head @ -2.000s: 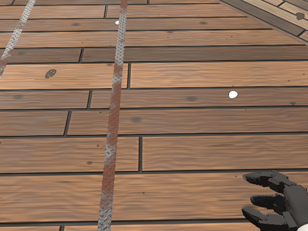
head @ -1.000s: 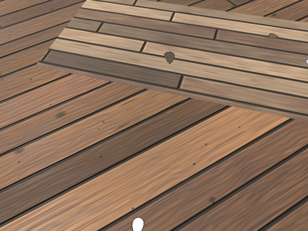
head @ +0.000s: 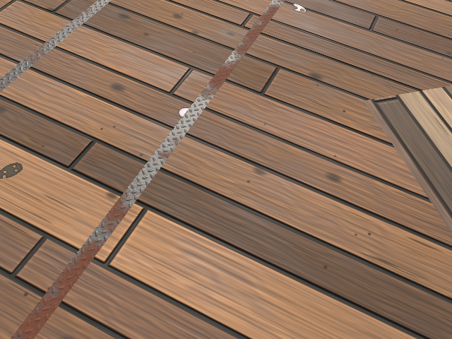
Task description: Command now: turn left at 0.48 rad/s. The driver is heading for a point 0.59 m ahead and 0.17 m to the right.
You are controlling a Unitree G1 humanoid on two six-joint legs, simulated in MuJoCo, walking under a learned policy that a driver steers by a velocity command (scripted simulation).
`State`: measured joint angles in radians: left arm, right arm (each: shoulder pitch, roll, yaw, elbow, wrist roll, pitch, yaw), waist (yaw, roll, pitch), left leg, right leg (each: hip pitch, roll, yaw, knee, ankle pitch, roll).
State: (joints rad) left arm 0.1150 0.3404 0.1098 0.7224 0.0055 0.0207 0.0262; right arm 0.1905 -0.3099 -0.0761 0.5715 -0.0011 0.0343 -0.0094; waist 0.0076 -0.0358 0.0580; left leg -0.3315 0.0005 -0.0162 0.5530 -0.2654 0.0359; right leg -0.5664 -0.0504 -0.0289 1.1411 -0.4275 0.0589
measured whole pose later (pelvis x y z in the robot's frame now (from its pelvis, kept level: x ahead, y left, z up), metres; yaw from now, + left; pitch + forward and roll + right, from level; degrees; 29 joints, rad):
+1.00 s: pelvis +0.14 -0.06 +0.01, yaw -30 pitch +4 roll -1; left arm 0.15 0.31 0.05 0.63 0.05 0.01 -0.08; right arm 0.52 -0.28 -0.07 0.84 -0.03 -0.08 0.02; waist -0.11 -0.05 -0.07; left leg -0.01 0.02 -0.02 0.26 -0.31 0.01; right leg -0.68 0.01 0.09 0.95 -0.13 0.00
